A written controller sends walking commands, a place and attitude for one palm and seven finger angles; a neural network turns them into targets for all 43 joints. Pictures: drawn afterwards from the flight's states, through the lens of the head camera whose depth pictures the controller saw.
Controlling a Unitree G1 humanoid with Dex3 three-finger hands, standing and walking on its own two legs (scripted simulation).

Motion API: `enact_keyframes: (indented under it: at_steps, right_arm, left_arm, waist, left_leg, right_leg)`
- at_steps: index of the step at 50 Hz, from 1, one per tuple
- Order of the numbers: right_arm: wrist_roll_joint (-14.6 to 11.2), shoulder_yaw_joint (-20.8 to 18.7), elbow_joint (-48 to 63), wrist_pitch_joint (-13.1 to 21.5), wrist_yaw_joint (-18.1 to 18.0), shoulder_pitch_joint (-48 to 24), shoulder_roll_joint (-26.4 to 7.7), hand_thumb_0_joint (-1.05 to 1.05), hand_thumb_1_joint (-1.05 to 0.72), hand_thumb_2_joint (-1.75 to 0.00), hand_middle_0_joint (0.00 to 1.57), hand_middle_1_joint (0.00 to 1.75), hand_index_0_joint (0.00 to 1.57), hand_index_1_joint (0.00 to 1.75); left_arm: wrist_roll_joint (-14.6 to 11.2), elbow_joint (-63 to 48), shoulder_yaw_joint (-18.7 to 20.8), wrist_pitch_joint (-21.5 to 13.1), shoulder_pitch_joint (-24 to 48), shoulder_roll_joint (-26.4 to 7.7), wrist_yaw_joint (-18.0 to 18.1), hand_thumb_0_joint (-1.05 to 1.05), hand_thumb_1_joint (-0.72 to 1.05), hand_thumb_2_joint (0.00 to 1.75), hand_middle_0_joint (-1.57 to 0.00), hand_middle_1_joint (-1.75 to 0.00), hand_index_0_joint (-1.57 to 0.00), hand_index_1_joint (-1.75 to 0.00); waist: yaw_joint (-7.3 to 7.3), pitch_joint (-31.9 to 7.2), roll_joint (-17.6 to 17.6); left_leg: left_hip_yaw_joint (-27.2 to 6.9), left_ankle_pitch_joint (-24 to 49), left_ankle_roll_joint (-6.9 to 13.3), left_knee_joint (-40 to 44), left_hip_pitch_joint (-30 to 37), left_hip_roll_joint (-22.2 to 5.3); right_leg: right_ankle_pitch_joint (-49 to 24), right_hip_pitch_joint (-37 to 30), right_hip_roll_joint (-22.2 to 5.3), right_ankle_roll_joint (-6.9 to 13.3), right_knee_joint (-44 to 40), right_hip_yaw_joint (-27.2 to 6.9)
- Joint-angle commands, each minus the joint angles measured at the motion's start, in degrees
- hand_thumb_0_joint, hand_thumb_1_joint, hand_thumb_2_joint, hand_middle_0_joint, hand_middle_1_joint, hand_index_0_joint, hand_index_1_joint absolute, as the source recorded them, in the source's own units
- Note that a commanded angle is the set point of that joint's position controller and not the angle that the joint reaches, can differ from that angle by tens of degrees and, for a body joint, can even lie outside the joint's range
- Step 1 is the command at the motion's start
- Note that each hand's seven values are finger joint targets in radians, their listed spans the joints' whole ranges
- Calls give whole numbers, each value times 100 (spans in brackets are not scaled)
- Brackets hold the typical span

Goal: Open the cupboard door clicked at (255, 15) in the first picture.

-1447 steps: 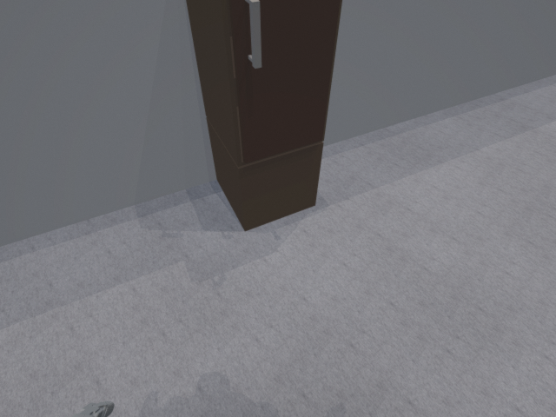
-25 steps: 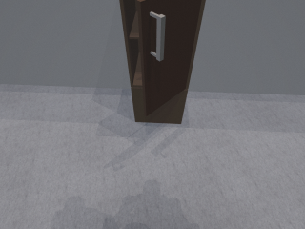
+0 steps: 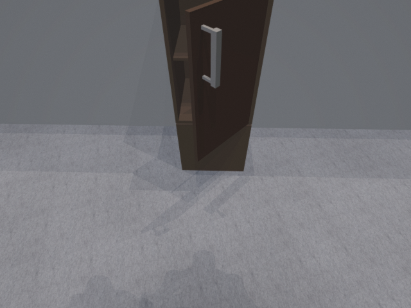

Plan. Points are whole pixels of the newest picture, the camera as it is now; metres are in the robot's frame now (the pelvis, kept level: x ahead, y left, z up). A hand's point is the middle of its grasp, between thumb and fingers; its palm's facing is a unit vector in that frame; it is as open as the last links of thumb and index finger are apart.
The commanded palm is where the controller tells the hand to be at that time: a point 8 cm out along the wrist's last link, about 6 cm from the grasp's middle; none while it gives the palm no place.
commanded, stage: look to check the result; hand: left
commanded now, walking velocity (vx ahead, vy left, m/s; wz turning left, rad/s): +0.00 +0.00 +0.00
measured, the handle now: (210, 57) +0.74 +0.02 +0.11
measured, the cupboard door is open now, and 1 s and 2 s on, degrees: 46 46 46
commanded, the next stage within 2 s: walk to a spot facing it in 0.58 s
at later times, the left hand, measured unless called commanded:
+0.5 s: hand out of the picture +0.09 +0.23 -0.16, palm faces +0.00 -0.95 -0.32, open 7.4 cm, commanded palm none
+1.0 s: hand out of the picture +0.10 +0.19 -0.17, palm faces -0.10 -0.95 -0.28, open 7.4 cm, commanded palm none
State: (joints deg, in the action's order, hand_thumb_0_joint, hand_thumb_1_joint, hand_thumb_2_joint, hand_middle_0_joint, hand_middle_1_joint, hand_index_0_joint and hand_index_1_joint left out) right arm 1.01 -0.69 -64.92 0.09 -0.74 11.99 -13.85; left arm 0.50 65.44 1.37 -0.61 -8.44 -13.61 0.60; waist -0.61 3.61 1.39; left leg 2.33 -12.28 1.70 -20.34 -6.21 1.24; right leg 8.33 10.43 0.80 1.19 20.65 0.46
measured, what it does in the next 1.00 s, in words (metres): stands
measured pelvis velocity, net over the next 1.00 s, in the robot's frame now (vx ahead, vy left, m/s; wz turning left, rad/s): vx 0.02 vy -0.02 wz -0.12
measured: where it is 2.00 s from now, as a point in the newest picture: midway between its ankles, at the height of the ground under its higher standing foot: outside the picture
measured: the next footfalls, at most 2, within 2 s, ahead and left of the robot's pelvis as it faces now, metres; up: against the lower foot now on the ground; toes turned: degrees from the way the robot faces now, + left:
left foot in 1.62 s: +0.13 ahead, +0.09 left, +0.00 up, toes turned -31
right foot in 1.96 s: -0.01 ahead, -0.17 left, +0.00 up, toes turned -44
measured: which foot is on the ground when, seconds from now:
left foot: down 0.00-1.00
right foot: down 0.00-1.00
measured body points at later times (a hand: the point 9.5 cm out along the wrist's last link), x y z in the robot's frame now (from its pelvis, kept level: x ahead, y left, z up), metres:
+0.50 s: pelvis +0.01 +0.00 +0.00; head +0.04 -0.02 +0.45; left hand +0.09 +0.28 -0.13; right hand +0.08 -0.28 -0.15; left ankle -0.01 +0.10 -0.75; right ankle +0.03 -0.11 -0.75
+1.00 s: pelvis +0.02 -0.02 -0.01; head +0.06 -0.03 +0.44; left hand +0.11 +0.24 -0.15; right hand +0.05 -0.28 -0.16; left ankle -0.01 +0.10 -0.75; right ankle +0.03 -0.11 -0.74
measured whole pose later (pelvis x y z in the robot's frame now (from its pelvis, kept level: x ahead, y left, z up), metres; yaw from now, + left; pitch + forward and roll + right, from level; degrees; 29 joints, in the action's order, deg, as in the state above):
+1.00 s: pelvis +0.02 -0.02 -0.01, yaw -7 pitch -1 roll +1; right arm 1.1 -1.8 -58.1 -1.8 -1.3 8.5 -13.8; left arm 0.8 60.0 2.5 2.6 -8.4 -14.4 -0.1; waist 0.2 5.6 0.0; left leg 8.7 -18.3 0.2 -26.8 -7.9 -1.4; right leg 13.7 17.1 3.9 2.3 32.5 -4.6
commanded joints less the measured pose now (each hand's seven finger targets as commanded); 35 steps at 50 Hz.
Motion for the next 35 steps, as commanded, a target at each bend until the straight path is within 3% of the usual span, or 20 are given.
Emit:
enact_keyframes:
  at_steps: [1, 9, 23, 35]
  right_arm:
    - [4, -163, 248, 89, -72, -33, -906, 0, -90, -90, 20, 30, 20, 30]
    - [-1, -175, 251, 81, -58, -153, -1041, 0, -90, -90, 20, 30, 20, 30]
    - [-15, -205, 335, 105, -45, -448, -1320, 0, -90, -90, 20, 30, 20, 30]
    - [-10, -195, 366, 108, -32, -578, -1462, 0, -90, -90, 20, 30, 20, 30]
  left_arm:
    - [5, -265, 151, -125, 55, -1011, 71, 0, 90, 90, -20, -30, -20, -30]
    - [11, -267, 152, -131, 158, -1142, 66, 0, 90, 90, -20, -30, -20, -30]
    - [11, -320, 172, -190, 331, -1380, 66, 0, 90, 90, -20, -30, -20, -30]
    - [5, -379, 167, -207, 503, -1525, 61, 0, 90, 90, -20, -30, -20, -30]
  waist:
    - [9, -231, -62]
    - [-4, -209, -103]
    - [-21, -539, -132]
    - [-38, -575, -155]
  left_leg:
    - [-678, 412, 70, 515, -239, -787]
    - [-680, 331, 68, 542, -195, -795]
    - [-641, 868, 44, 482, 135, -827]
    - [-620, 1051, 3, 540, 238, -843]
  right_leg:
    - [-280, -249, -660, 210, -325, -627]
    - [-163, -228, -678, 204, -402, -645]
    - [-930, -411, -732, 214, -363, -672]
    - [-1245, -546, -757, 213, -395, -693]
